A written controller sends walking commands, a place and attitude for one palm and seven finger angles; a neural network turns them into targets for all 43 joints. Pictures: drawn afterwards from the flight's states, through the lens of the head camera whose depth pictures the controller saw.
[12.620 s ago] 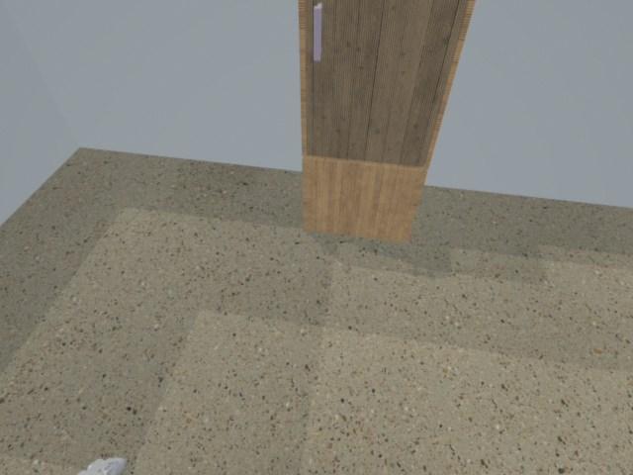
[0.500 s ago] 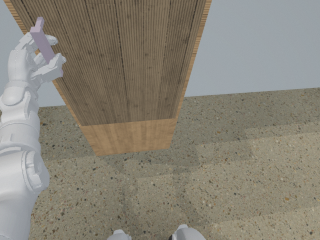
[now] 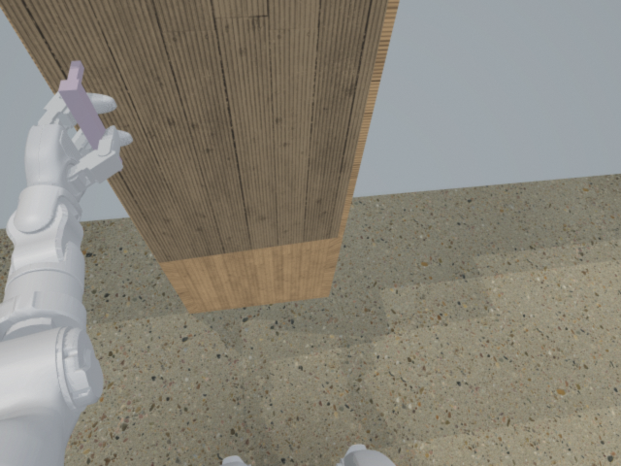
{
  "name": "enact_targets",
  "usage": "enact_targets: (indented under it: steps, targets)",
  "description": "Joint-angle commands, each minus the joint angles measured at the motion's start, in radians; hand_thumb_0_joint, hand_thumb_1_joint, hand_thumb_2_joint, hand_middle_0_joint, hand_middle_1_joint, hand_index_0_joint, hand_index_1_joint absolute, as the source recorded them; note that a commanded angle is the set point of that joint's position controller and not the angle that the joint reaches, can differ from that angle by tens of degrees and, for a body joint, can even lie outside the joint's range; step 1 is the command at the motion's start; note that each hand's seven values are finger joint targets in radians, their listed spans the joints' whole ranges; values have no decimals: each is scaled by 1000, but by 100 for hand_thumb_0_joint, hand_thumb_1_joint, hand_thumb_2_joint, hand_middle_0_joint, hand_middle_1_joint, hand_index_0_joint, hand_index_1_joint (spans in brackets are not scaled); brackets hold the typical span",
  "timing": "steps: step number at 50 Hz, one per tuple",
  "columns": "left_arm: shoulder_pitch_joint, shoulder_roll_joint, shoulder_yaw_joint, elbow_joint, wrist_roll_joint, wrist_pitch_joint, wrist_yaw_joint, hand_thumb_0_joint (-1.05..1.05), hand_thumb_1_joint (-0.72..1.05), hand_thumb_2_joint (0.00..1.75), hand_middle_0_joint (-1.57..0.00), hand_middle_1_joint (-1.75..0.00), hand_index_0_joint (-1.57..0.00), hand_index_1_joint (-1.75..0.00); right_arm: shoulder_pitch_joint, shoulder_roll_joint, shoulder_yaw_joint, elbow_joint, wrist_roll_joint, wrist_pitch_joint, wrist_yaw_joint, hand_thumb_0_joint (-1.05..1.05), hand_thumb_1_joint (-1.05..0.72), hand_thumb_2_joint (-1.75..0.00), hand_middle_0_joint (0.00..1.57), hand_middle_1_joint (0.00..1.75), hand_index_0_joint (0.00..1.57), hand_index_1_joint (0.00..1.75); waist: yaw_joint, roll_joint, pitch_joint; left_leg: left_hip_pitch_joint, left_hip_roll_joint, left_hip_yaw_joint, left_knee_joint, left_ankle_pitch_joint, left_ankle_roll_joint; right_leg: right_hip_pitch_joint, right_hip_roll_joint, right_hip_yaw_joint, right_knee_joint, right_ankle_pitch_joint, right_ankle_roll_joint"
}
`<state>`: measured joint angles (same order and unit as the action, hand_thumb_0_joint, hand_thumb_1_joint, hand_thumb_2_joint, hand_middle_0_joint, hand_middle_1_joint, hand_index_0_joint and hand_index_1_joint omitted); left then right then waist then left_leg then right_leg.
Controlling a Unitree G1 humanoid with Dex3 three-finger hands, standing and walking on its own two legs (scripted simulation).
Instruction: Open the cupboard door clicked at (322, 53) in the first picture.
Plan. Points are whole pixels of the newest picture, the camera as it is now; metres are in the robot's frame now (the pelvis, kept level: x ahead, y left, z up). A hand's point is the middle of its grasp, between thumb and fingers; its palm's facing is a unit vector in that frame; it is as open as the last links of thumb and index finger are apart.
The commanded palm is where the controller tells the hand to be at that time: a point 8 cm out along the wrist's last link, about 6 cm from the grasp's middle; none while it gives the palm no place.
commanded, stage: pull the door open along its arc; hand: left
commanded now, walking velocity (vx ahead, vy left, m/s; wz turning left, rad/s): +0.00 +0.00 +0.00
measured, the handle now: (96, 120) +0.54 +0.24 +0.12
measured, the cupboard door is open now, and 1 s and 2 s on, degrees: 3 42 42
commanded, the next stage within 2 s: open thumb and fingers to let go in 0.76 s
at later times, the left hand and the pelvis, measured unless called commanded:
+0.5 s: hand (166, 240) +0.35 +0.13 +0.12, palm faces +0.49 -0.87 +0.04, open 6.0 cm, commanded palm +0.29 +0.16 +0.11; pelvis +0.01 -0.01 +0.01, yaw +4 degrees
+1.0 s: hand (230, 297) +0.29 +0.06 +0.12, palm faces +0.45 -0.89 -0.02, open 6.1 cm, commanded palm +0.23 +0.11 +0.11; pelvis +0.00 -0.04 +0.02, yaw +5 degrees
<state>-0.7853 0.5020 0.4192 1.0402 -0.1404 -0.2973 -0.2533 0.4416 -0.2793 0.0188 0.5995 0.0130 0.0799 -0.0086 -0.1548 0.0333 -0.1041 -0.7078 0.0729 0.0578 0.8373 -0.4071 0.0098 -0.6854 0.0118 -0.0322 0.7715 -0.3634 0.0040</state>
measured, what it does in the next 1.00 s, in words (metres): stands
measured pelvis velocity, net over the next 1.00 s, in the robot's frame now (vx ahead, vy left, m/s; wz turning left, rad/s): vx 0.00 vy -0.04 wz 0.10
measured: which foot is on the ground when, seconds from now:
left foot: down 0.00-1.00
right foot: down 0.00-1.00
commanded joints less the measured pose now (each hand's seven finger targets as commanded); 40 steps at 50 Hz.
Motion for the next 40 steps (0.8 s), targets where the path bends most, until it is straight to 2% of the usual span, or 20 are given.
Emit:
enact_targets:
  steps: [1,8,9,10,11,13,14,16,18,19,20,22,24,28,29,33,34,36,38,40]
  targets:
    - [-152,175,0,-341,-59,-44,-18,0,90,90,-40,-135,-40,-135,33,-150,-68,-122,15,-34,-6,0,-90,-90,20,30,20,30,87,31,-414,275,-55,-40,-92,446,24,295,40,-7,-64,471,-19]
    - [140,18,-79,-632,-98,17,23,0,90,90,-40,-135,-40,-135,-51,-124,-72,-165,30,-63,5,0,-90,-90,20,30,20,30,122,18,-351,340,-52,-35,-125,525,18,330,33,-21,-80,513,-19]
    - [140,-6,42,-734,-152,30,168,0,90,90,-40,-135,-40,-135,-100,-88,-67,-175,27,-80,9,0,-90,-90,20,30,20,30,210,23,-339,296,-64,-35,-132,525,9,353,34,-33,-90,488,-21]
    - [204,-130,-55,-753,-131,52,242,0,90,90,-40,-135,-40,-135,-116,-81,-64,-171,23,-96,18,0,-90,-90,20,30,20,30,173,22,-318,320,-60,-30,-144,516,0,339,34,-43,-85,476,-17]
    - [251,-171,-66,-779,-113,67,307,0,90,90,-40,-135,-40,-135,-118,-80,-67,-161,20,-107,25,0,-90,-90,20,30,20,30,172,-10,-299,319,-57,-36,-147,510,-5,329,34,-52,-87,463,-16]
    - [297,-233,-117,-873,-61,87,421,0,90,90,-40,-135,-40,-135,-143,-77,-69,-158,8,-113,36,0,-90,-90,20,30,20,30,169,-10,-294,331,-57,-33,-151,508,-9,342,27,-51,-85,462,-17]
    - [295,-257,-142,-915,-30,95,477,0,90,90,-40,-135,-40,-135,-151,-73,-69,-155,0,-113,38,0,-90,-90,20,30,20,30,164,-39,-297,338,-56,-37,-150,507,-7,353,26,-52,-86,460,-18]
    - [313,-344,-222,-983,33,127,579,0,90,90,-40,-135,-40,-135,-189,-59,-67,-161,-15,-106,44,0,-90,-90,20,30,20,30,161,-13,-292,352,-57,-35,-153,500,-9,353,17,-49,-83,453,-20]
    - [331,-418,-293,-1030,96,167,676,0,90,90,-40,-135,-40,-135,-222,-50,-65,-164,-31,-93,45,0,-90,-90,20,30,20,30,161,-37,-290,364,-56,-42,-159,484,-11,361,11,-52,-85,432,-24]
    - [345,-444,-322,-1043,121,187,721,0,90,90,-40,-135,-40,-135,-236,-49,-65,-164,-39,-86,42,0,-90,-90,20,30,20,30,151,-79,-274,362,-53,-46,-161,467,-8,366,9,-52,-97,418,-23]
    - [361,-494,-383,-1076,145,205,743,0,90,90,-40,-135,-40,-135,-252,-43,-63,-169,-42,-79,42,0,-90,-90,20,30,20,30,147,-58,-264,373,-54,-44,-168,450,-10,364,4,-51,-101,406,-24]
    - [373,-549,-466,-1126,187,230,762,0,90,90,-40,-135,-40,-135,-270,-36,-60,-173,-50,-63,33,0,-90,-90,20,30,20,30,134,-51,-251,392,-55,-46,-172,427,-9,360,-2,-49,-113,392,-27]
    - [400,-583,-524,-1145,216,244,767,0,90,90,-40,-135,-40,-135,-282,-32,-60,-176,-56,-50,20,0,-90,-90,20,30,20,30,122,-103,-225,401,-54,-49,-177,389,-3,365,-4,-46,-137,374,-26]
    - [506,-666,-619,-1241,222,247,766,0,90,90,-40,-135,-40,-135,-324,-5,-53,-193,-57,-38,13,0,-90,-90,20,30,20,30,136,-71,-215,435,-59,-51,-184,402,-3,400,-11,-47,-146,395,-33]
    - [539,-673,-640,-1245,227,249,764,0,90,90,-40,-135,-40,-135,-324,-4,-50,-192,-57,-35,13,0,-90,-90,20,30,20,30,134,-92,-194,430,-57,-58,-185,398,-2,401,-11,-46,-152,396,-33]
    - [687,-714,-706,-1348,241,253,776,0,90,90,-40,-135,-40,-135,-359,13,-45,-211,-55,-33,24,0,-90,-90,20,30,20,30,146,-62,-170,433,-61,-60,-186,391,-1,418,-19,-47,-152,398,-38]
    - [734,-718,-720,-1345,250,259,783,0,90,90,-40,-135,-40,-135,-365,13,-42,-214,-56,-32,27,0,-90,-90,20,30,20,30,151,-74,-149,423,-60,-65,-186,384,0,416,-18,-48,-153,390,-38]
    - [801,-715,-722,-1397,242,268,790,0,90,90,-40,-135,-40,-135,-387,18,-39,-224,-52,-27,33,0,-90,-90,20,30,20,30,162,-53,-140,418,-65,-61,-189,366,0,428,-21,-46,-159,387,-40]
    - [898,-716,-723,-1448,224,274,788,0,90,90,-40,-135,-40,-135,-401,22,-37,-234,-53,-26,35,0,-90,-90,20,30,20,30,175,-88,-154,421,-69,-58,-184,366,1,454,-24,-42,-165,413,-36]
    - [842,-691,-699,-1424,215,283,796,0,90,90,-40,-135,-40,-135,-420,19,-28,-224,-52,-18,27,0,-90,-90,20,30,20,30,167,-91,-98,401,-74,-62,-186,325,0,428,-27,-36,-183,372,-34]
